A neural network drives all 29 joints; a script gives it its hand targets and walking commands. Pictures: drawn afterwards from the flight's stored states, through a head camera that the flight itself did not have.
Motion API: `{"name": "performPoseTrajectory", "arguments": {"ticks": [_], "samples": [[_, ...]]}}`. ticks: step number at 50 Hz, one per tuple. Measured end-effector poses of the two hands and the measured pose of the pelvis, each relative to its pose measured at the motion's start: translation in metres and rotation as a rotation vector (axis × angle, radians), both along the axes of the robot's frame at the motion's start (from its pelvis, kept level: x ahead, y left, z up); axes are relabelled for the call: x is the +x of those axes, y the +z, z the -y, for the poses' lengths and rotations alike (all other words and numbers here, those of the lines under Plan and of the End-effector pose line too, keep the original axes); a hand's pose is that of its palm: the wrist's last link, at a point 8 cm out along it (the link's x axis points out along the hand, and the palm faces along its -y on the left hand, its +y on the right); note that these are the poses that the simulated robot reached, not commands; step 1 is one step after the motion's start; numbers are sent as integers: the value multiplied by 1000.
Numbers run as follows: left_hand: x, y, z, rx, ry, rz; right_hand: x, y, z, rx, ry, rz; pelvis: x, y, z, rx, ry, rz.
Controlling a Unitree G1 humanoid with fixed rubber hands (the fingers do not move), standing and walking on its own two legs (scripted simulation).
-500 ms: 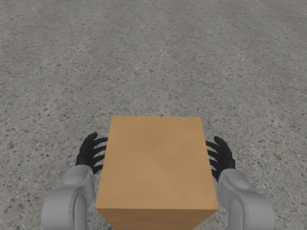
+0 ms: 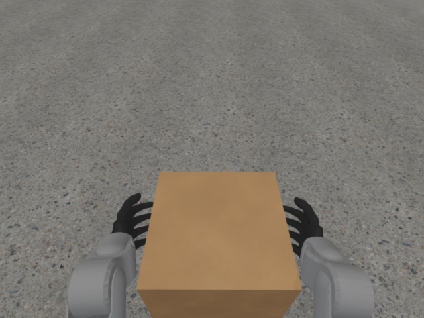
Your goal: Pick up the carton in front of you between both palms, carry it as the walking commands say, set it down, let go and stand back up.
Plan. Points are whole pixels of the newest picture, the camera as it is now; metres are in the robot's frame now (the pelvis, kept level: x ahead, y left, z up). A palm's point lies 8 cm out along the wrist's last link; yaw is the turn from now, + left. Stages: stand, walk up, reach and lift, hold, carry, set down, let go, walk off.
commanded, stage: carry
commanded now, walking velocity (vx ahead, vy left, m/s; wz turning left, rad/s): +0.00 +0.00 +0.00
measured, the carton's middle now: (216, 255) +0.26 +0.00 +0.01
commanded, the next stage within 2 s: hold in 1.62 s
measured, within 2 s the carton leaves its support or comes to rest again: neither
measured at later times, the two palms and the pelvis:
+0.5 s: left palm (131, 230) +0.27 +0.15 +0.07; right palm (298, 233) +0.28 -0.15 +0.07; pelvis +0.01 +0.00 +0.00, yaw +0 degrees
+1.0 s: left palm (135, 253) +0.25 +0.15 +0.03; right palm (300, 257) +0.25 -0.15 +0.03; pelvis -0.05 +0.00 +0.00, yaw +0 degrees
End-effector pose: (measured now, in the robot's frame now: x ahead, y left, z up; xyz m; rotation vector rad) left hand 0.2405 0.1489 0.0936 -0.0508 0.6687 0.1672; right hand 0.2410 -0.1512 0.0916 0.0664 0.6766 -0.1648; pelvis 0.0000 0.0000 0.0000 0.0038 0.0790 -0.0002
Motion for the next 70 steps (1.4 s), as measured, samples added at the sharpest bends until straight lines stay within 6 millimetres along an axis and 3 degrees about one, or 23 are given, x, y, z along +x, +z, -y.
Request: {"name": "performPoseTrajectory", "arguments": {"ticks": [14,25,32,41,55,70], "samples": [[21,5,0,8,-4,-1,21,5,0,-12,4,-1,21,9,0,-4,1,14],[34,-28,-3,27,-26,-41,34,-26,-4,-53,36,-40,12,2,-1,-2,2,12],[29,-51,1,72,-51,-56,26,-53,-1,-63,44,-53,-2,-4,0,-5,4,15],[16,-74,3,83,-69,-45,14,-72,1,-96,63,-43,-27,-6,2,-3,4,39],[1,-56,4,72,-53,25,0,-55,2,-84,55,28,-51,-4,4,-1,6,50],[-14,-59,5,73,-57,-3,-16,-59,3,-85,60,-1,-66,-4,4,-1,5,48]]}}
